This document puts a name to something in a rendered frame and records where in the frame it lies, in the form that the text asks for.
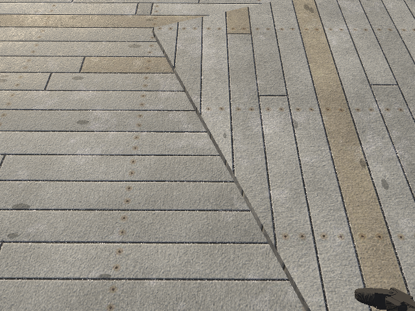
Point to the right robot hand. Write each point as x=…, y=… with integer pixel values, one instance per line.
x=384, y=299

